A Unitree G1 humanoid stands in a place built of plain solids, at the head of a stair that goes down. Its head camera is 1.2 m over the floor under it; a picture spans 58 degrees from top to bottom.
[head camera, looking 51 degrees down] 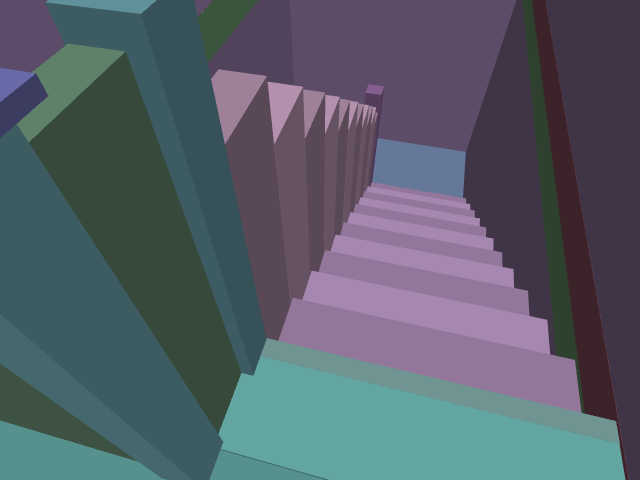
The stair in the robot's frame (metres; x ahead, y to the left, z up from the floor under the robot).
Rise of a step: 0.18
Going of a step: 0.26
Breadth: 0.98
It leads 14 degrees to the right of straight ahead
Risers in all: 12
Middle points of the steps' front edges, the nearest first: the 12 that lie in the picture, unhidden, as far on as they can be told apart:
0.47 -0.31 0.00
0.72 -0.38 -0.17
0.97 -0.44 -0.35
1.21 -0.50 -0.52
1.46 -0.56 -0.70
1.71 -0.63 -0.87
1.96 -0.69 -1.05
2.20 -0.75 -1.22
2.45 -0.81 -1.40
2.70 -0.88 -1.57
2.94 -0.94 -1.75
3.19 -1.00 -1.92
